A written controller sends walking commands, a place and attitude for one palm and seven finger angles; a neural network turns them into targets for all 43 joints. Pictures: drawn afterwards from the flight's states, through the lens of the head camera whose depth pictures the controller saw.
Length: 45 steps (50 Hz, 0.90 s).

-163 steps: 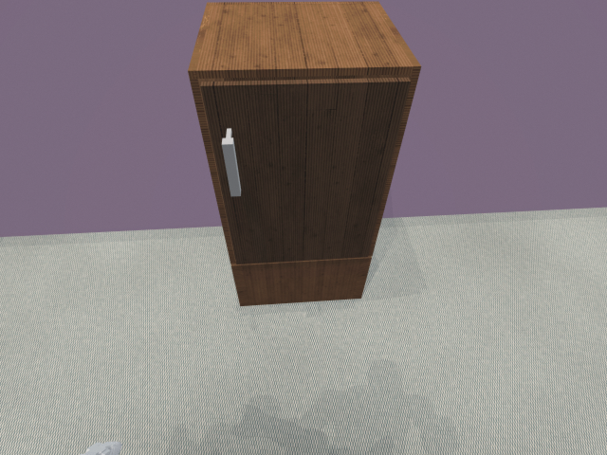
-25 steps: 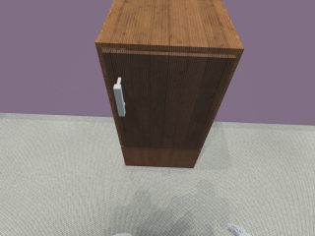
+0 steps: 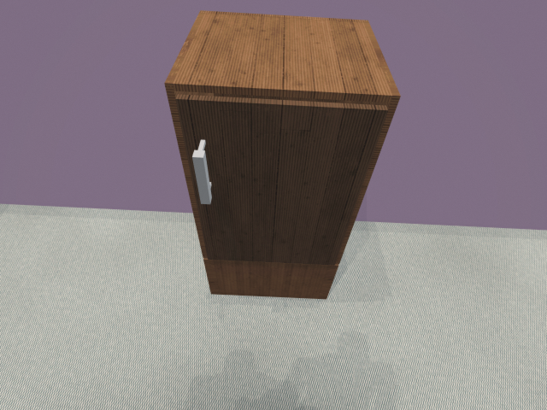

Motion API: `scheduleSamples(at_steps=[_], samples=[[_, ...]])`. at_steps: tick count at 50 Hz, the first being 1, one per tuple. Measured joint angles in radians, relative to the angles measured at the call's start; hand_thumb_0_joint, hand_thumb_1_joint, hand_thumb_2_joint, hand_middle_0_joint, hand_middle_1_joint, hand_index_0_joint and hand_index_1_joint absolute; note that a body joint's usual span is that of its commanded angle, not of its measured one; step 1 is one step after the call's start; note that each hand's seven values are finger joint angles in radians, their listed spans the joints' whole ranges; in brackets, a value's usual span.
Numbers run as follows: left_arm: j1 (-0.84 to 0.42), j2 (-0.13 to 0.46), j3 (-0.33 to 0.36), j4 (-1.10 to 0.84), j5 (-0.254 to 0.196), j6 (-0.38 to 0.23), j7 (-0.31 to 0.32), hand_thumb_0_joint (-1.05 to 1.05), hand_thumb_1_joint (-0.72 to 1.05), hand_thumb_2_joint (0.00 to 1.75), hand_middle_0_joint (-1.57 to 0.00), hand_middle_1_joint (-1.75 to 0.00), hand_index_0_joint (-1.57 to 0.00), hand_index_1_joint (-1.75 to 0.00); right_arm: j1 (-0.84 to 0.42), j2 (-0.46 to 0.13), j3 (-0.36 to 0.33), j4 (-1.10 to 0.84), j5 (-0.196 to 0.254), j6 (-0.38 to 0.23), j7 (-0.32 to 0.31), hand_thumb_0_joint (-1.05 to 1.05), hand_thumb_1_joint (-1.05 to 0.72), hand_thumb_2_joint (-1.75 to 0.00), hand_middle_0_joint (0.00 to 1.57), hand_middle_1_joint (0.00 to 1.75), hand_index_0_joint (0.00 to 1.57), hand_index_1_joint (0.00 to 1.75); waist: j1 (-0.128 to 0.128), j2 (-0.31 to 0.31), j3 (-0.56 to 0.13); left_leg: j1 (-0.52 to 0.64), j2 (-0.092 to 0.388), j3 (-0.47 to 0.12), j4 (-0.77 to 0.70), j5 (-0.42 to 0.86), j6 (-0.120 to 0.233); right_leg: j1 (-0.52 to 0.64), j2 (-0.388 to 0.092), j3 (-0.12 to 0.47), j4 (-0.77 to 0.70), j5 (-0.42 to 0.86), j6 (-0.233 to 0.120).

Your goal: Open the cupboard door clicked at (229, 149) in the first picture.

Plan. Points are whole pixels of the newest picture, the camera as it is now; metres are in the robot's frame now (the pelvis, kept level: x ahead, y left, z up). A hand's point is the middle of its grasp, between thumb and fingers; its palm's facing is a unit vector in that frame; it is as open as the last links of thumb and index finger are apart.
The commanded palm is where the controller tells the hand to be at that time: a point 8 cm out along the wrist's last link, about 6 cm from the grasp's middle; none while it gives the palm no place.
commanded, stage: come to a stop and stand still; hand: left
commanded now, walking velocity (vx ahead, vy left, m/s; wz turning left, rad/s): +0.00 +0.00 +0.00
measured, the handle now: (204, 172) +0.60 +0.20 -0.05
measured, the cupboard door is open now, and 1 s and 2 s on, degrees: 0 0 0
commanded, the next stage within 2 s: look again from close up in 0.10 s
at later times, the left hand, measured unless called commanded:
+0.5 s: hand out of the picture +0.00 +0.18 -0.18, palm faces +0.03 -0.98 -0.20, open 7.4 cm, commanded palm none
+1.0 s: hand out of the picture +0.04 +0.17 -0.18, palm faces +0.01 -0.98 -0.19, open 7.4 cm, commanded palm none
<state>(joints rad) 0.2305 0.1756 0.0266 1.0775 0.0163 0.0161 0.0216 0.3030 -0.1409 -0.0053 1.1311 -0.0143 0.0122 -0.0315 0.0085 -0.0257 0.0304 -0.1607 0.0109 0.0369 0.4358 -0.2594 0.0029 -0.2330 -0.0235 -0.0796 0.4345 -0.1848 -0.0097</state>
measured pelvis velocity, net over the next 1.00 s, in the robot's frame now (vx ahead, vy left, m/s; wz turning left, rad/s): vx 0.04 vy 0.00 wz -0.02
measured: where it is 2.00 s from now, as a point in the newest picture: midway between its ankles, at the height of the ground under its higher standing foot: outside the picture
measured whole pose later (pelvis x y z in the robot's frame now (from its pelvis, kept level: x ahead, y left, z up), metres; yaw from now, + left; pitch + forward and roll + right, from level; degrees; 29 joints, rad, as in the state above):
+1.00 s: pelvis +0.04 +0.00 -0.01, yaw -1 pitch -1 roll +0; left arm 0.30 0.15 0.02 1.09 0.03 -0.02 0.01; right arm 0.31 -0.15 0.01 1.10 -0.03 -0.02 -0.02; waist 0.00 0.00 0.01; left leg -0.14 0.01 0.06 0.51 -0.36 0.00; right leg -0.25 -0.02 -0.06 0.56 -0.30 -0.01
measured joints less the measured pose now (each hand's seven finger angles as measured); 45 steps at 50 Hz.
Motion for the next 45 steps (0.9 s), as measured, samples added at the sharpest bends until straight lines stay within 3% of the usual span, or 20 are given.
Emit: scheduleSamples(at_steps=[10,17,26,45], samples=[[0.05,-0.026,-0.012,0.056,0.0,-0.01,0.002,0.0,0.91,0.9,-0.2,-0.3,-0.2,-0.3,0.024,0.021,0.008,0.018,0.0,-0.008,0.0,0.01,-0.91,-0.89,0.2,0.3,0.2,0.3,-0.009,0.019,-0.015,0.024,0.002,0.015,-0.039,0.022,-0.001,0.014,0.005,0.014,-0.032,0.022,-0.003],[0.09,-0.046,-0.029,0.037,0.005,-0.03,0.01,0.0,0.91,0.9,-0.2,-0.3,-0.2,-0.3,0.026,0.001,0.012,-0.072,-0.008,-0.013,0.019,0.01,-0.91,-0.89,0.2,0.3,0.2,0.3,-0.023,0.049,-0.018,-0.065,0.002,0.009,0.107,-0.047,0.007,-0.059,-0.003,0.01,0.086,-0.035,-0.001],[0.083,-0.043,-0.027,0.018,0.002,-0.04,0.004,0.0,0.91,0.9,-0.2,-0.3,-0.2,-0.3,0.025,-0.012,0.023,-0.075,-0.005,-0.03,0.008,0.02,-0.93,-0.89,0.2,0.3,0.2,0.3,-0.006,0.048,-0.027,-0.025,-0.019,0.016,0.06,-0.039,0.017,-0.039,-0.021,0.019,0.082,-0.046,0.011],[0.039,-0.016,-0.017,0.017,0.006,-0.035,0.0,0.0,0.91,0.9,-0.2,-0.3,-0.2,-0.3,-0.021,-0.02,0.022,-0.036,-0.007,-0.036,0.005,0.01,-0.91,-0.89,0.2,0.3,0.2,0.3,-0.006,0.029,-0.012,0.019,-0.007,0.02,0.035,-0.055,0.005,-0.008,-0.008,0.021,0.077,-0.071,0.002]])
